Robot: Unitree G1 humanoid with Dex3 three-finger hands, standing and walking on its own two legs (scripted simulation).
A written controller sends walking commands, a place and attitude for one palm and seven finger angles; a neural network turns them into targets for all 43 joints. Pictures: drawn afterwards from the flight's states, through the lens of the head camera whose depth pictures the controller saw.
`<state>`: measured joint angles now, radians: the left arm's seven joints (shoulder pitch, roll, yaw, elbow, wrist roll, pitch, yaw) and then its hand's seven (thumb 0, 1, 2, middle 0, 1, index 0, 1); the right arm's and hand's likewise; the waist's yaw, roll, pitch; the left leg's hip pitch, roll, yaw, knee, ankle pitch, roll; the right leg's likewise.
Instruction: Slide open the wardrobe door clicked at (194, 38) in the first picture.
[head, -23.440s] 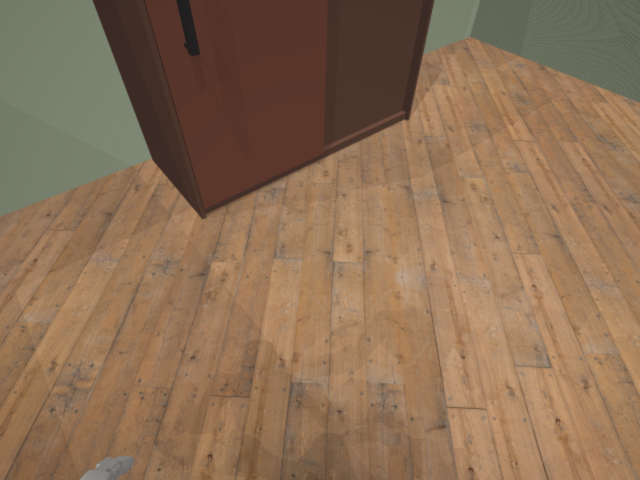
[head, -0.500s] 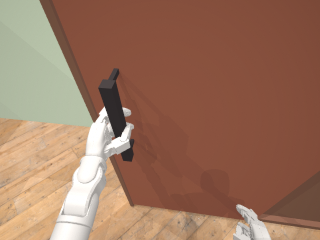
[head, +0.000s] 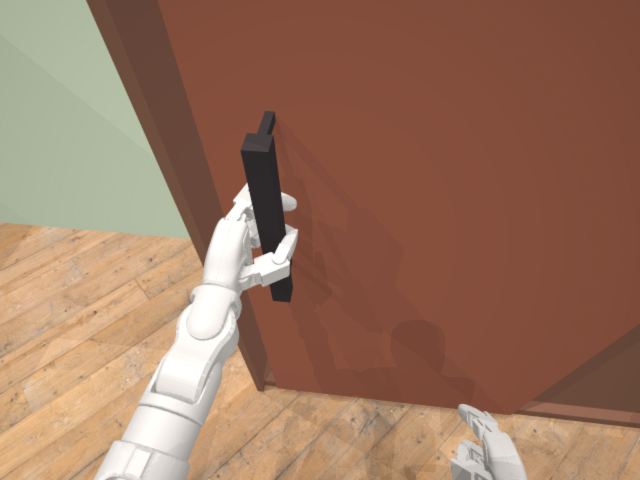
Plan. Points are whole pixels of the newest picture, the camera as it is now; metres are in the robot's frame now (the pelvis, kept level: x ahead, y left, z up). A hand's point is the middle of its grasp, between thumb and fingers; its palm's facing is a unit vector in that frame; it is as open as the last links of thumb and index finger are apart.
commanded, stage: step sideways, sliding the door along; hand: left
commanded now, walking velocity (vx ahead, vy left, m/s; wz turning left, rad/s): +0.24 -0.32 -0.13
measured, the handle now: (276, 221) +0.41 +0.08 +0.10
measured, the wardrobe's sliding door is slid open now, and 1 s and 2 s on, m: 0.04 0.14 0.48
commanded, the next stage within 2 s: none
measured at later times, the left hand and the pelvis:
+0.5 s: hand (323, 256) +0.35 +0.02 +0.10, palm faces +0.07 -0.99 -0.08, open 6.2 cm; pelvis -0.01 -0.10 +0.00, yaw +2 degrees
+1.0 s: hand (377, 254) +0.36 -0.05 +0.10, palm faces +0.34 -0.94 -0.09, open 6.5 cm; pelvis +0.01 -0.26 -0.01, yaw +3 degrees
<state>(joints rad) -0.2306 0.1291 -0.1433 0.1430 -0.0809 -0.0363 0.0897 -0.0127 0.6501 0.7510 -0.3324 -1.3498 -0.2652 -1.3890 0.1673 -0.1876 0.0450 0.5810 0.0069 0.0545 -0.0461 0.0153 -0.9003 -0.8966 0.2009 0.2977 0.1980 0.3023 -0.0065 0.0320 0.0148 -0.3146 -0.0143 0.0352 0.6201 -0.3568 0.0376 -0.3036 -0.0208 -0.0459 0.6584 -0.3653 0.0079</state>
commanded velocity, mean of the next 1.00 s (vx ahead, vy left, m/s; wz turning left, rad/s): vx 0.12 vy -0.31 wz -0.13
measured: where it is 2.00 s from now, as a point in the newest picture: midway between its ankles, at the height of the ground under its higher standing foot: outside the picture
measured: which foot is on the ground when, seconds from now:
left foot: down 0.00-0.26, up 0.28-0.54, down 0.56-1.00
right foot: down 0.00-0.00, up 0.02-0.22, down 0.24-0.58, up 0.60-0.96, down 0.98-1.00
